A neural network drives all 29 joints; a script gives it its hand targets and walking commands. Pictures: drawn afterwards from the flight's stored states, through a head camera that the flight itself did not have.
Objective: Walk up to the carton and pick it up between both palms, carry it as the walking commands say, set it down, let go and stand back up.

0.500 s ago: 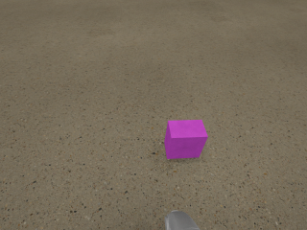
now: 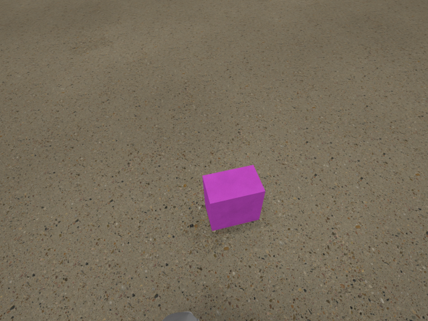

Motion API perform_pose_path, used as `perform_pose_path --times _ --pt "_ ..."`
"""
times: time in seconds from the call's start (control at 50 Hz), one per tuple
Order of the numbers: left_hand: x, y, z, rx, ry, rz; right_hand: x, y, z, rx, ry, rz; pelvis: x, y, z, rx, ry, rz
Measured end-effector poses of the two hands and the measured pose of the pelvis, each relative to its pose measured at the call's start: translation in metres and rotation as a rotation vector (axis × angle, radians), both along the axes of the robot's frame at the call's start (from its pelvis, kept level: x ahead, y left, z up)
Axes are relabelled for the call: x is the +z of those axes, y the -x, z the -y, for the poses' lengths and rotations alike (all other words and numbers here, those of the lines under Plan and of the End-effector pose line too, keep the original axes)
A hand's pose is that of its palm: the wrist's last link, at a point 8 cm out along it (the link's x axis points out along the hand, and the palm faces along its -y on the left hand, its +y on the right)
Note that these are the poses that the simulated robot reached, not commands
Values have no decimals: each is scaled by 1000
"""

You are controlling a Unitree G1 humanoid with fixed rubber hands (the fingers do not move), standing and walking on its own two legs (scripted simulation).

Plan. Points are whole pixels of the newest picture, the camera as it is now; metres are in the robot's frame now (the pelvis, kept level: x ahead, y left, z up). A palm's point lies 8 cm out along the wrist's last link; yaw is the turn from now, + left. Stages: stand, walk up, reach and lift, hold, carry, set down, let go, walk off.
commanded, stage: walk up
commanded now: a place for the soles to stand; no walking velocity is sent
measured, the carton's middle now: (232, 198) +0.75 -0.02 -0.62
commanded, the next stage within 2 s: none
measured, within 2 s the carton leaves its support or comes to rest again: neither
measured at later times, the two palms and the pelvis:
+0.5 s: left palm (144, 254) +0.27 +0.19 -0.11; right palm out of the picture +0.15 -0.30 -0.13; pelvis +0.17 -0.04 +0.00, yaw -6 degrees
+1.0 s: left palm (143, 222) +0.36 +0.22 -0.13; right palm (327, 237) +0.34 -0.23 -0.12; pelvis +0.27 +0.00 +0.01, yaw -7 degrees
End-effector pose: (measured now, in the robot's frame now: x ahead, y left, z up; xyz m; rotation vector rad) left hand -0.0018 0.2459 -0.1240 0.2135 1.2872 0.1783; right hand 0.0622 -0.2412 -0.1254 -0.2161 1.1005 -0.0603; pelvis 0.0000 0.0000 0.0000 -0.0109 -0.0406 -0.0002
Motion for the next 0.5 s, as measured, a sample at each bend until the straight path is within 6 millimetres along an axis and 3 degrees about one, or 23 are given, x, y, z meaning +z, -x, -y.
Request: perform_pose_path --times 0.06,0.12,0.24,0.32,0.38,0.5 --pt "-11 -19 -5 -23 5 -38 -3 -10 -1 -46 15 24 -8 -22 -2 -18 -16 -3" --pt "-11 -56 0 -74 17 -26 -4 -6 1 -113 22 -25 -5 -43 3 -51 -49 13" --pt "2 -157 28 -185 42 88 -2 3 15 -204 8 -141 3 -87 20 -104 -63 22" --pt "3 -225 53 -239 32 200 -16 -2 33 -215 -9 -216 -8 -117 36 -114 -35 21" --pt "4 -254 63 -227 10 238 -23 -19 46 -203 -8 -254 -12 -133 41 -124 -13 26" --pt "18 -272 54 -197 -28 197 -9 -89 57 -175 11 -181 2 -167 37 -105 -1 14"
